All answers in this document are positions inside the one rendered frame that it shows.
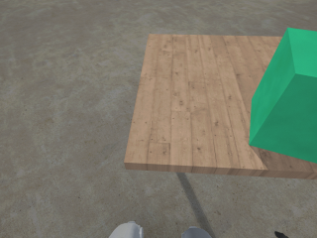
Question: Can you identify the table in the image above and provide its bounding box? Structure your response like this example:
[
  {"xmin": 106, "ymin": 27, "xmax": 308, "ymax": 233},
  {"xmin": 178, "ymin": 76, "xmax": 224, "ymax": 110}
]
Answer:
[{"xmin": 124, "ymin": 34, "xmax": 317, "ymax": 179}]

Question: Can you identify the robot left thigh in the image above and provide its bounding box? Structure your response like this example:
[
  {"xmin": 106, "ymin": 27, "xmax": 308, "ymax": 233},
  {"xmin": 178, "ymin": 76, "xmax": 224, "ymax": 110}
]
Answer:
[{"xmin": 109, "ymin": 222, "xmax": 144, "ymax": 238}]

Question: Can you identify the robot thigh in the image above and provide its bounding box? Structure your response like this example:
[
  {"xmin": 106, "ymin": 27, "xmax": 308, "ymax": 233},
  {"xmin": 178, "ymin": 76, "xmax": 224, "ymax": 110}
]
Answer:
[
  {"xmin": 181, "ymin": 227, "xmax": 212, "ymax": 238},
  {"xmin": 109, "ymin": 222, "xmax": 144, "ymax": 238}
]

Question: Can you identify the carton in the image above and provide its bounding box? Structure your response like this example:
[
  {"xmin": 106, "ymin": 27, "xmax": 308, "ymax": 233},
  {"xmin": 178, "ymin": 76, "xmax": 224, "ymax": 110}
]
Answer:
[{"xmin": 249, "ymin": 27, "xmax": 317, "ymax": 164}]

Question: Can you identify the robot right thigh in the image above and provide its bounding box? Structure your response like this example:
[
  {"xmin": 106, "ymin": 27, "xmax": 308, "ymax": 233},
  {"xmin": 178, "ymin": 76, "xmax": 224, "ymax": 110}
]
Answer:
[{"xmin": 181, "ymin": 227, "xmax": 212, "ymax": 238}]

